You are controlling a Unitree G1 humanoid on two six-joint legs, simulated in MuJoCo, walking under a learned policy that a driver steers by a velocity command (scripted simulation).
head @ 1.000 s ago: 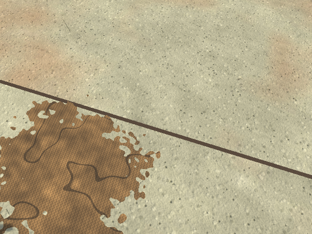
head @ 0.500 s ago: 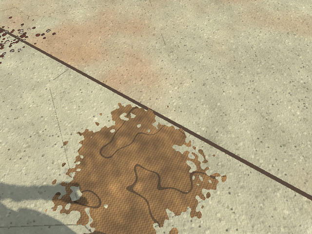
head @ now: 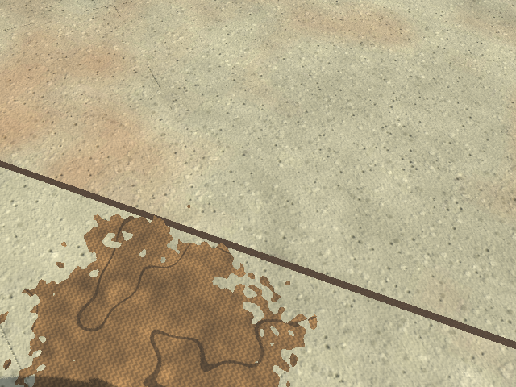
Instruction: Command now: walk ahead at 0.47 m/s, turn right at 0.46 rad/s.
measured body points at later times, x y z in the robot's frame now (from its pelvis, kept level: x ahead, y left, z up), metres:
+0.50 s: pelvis +0.29 -0.02 +0.01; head +0.33 -0.05 +0.45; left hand +0.44 +0.24 -0.10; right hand +0.44 -0.32 -0.07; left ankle +0.51 +0.10 -0.69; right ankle +0.21 -0.10 -0.73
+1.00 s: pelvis +0.55 -0.08 +0.01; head +0.58 -0.10 +0.46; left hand +0.86 +0.00 -0.07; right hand +0.40 -0.33 -0.11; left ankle +0.52 +0.07 -0.73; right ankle +0.61 -0.28 -0.70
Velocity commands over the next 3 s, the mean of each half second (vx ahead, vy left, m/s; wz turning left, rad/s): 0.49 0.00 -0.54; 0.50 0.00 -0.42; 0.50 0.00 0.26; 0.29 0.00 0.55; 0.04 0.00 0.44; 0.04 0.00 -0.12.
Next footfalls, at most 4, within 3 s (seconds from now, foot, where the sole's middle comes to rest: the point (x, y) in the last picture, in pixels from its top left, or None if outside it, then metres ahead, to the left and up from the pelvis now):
0.12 right None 0.25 -0.10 -0.77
0.58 left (226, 352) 0.56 0.05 -0.77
1.10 right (353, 303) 0.67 -0.31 -0.77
1.64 left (297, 202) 1.03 -0.20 -0.77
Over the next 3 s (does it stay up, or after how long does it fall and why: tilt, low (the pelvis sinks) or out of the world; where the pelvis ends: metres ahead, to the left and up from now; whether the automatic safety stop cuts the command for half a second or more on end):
stays up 1.05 -0.29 0.00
